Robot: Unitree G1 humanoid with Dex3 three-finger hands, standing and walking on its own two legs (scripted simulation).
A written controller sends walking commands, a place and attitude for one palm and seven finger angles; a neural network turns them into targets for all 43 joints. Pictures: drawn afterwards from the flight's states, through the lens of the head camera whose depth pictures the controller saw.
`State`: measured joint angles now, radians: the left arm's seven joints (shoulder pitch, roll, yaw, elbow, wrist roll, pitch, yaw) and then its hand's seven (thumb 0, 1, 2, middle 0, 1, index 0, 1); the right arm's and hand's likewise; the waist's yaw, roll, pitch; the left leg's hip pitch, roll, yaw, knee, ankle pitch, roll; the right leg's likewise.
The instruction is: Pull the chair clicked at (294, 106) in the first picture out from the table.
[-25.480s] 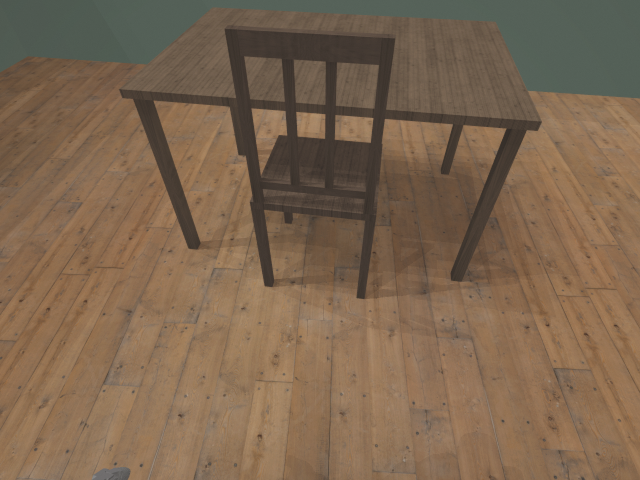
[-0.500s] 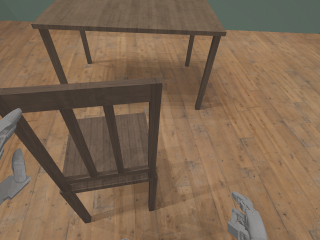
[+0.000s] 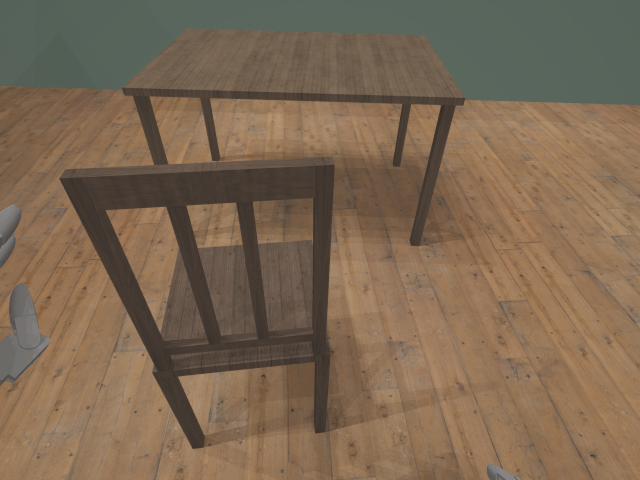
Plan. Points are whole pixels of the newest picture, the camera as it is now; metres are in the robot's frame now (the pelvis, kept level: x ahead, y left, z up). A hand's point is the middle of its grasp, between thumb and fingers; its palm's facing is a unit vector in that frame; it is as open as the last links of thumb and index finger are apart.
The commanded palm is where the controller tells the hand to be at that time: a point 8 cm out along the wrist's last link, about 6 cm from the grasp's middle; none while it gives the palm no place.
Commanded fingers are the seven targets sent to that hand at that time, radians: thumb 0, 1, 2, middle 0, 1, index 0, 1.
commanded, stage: stop stepping back and stand still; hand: left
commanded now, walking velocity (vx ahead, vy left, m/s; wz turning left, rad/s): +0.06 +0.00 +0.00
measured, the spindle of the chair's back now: (198, 282) +0.47 +0.24 -0.05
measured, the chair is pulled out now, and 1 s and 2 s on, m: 0.75 0.75 0.75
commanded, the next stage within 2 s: let the arm hang, fingers relaxed in 0.18 s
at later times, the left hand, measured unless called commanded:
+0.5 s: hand out of the picture +0.14 +0.19 -0.12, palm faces +0.04 -0.97 -0.23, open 7.4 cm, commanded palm none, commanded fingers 0.00 0.90 0.90 -0.20 -0.30 -0.20 -0.30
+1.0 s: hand out of the picture -0.02 +0.18 -0.16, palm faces +0.05 -0.97 -0.25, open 7.3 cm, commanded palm none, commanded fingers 0.00 0.90 0.90 -0.20 -0.30 -0.20 -0.30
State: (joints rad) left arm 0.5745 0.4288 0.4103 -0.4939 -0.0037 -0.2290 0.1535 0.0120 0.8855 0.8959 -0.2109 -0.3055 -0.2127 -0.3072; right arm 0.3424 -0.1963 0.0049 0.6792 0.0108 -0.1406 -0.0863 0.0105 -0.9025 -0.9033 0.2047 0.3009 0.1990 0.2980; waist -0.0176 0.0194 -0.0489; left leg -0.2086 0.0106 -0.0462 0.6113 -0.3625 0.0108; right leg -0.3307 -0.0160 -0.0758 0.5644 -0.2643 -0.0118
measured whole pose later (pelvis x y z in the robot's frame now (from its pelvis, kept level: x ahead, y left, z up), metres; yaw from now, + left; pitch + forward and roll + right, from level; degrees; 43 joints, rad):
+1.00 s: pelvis +0.00 -0.01 +0.01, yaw +1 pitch -1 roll +0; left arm 0.34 0.18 0.00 1.05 0.01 0.04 0.02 0.00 0.92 0.90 -0.19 -0.30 -0.20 -0.30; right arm 0.45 -0.14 0.01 1.06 -0.01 0.00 -0.02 0.00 -0.91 -0.90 0.20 0.30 0.20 0.30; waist 0.00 0.03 0.02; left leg -0.19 0.00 -0.05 0.49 -0.28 -0.01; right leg -0.31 -0.01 -0.05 0.45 -0.13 -0.02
